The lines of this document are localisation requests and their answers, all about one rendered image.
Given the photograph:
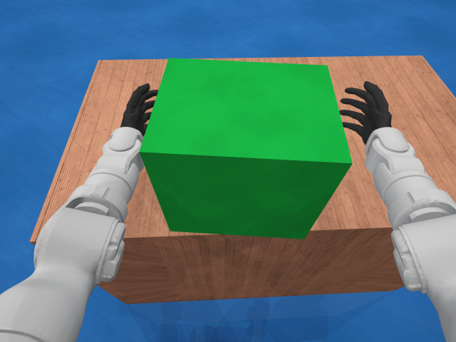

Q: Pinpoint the pedestal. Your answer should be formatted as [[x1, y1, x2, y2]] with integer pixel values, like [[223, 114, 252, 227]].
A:
[[29, 56, 456, 304]]

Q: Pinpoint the robot left upper arm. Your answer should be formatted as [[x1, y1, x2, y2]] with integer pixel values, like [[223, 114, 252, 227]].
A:
[[0, 207, 126, 342]]

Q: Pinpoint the robot left hand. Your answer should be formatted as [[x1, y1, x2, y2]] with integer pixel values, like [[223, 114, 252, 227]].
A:
[[120, 83, 159, 136]]

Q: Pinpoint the robot right hand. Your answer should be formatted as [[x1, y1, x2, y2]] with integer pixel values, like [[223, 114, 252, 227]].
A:
[[339, 81, 392, 145]]

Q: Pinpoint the right robot forearm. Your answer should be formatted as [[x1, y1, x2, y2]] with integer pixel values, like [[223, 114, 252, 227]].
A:
[[365, 127, 456, 230]]

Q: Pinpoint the left robot forearm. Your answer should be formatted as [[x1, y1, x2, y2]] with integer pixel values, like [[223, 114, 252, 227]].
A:
[[33, 127, 144, 269]]

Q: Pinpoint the carton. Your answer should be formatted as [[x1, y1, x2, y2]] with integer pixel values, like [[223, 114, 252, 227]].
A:
[[139, 58, 353, 239]]

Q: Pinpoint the robot right upper arm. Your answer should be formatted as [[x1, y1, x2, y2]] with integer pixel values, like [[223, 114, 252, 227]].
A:
[[391, 214, 456, 342]]

